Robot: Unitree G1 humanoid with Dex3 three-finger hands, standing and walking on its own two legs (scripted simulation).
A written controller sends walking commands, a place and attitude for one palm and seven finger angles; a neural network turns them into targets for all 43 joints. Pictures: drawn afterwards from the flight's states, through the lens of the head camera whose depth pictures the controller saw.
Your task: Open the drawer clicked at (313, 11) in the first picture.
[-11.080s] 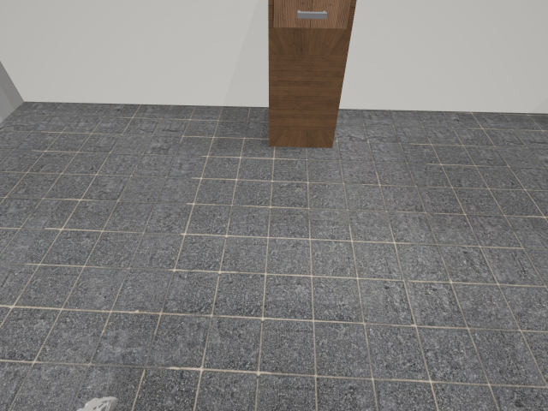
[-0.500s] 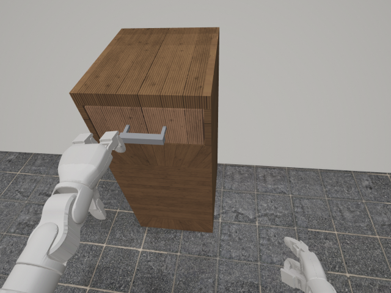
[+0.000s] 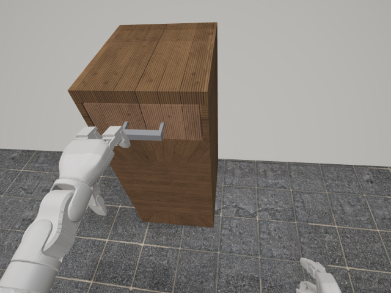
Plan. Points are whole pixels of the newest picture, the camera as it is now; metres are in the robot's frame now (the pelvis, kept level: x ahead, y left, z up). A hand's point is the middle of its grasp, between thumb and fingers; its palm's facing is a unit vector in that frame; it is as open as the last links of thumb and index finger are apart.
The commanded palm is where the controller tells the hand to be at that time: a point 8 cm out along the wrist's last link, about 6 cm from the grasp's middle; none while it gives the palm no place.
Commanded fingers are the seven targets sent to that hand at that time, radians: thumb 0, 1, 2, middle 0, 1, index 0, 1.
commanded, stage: move the hooked fingers above the handle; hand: left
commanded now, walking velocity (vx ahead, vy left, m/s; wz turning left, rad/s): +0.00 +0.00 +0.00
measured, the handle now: (142, 129) +0.53 +0.25 -0.01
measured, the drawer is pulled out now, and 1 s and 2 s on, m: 0.00 0.00 0.00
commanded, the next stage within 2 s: none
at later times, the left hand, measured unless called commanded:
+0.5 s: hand (116, 153) +0.36 +0.23 +0.09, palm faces +0.02 -0.05 -1.00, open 13.8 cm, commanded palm +0.34 +0.24 +0.14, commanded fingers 0.00 -0.50 0.30 -0.30 -1.20 -0.30 -1.20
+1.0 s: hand (122, 142) +0.42 +0.25 +0.07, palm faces -0.01 -0.03 -1.00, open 13.8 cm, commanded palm +0.40 +0.24 +0.12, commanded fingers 0.00 -0.50 0.30 -0.30 -1.20 -0.30 -1.20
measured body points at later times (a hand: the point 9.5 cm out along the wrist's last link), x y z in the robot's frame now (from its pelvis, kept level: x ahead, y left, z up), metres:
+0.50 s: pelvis +0.00 -0.01 +0.00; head +0.03 -0.04 +0.45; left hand +0.35 +0.23 +0.14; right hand +0.16 -0.25 -0.12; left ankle +0.00 +0.12 -0.74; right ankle +0.01 -0.12 -0.74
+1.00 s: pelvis +0.01 +0.01 -0.01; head +0.06 -0.02 +0.44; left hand +0.41 +0.25 +0.12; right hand +0.14 -0.24 -0.14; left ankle +0.00 +0.12 -0.74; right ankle +0.01 -0.12 -0.74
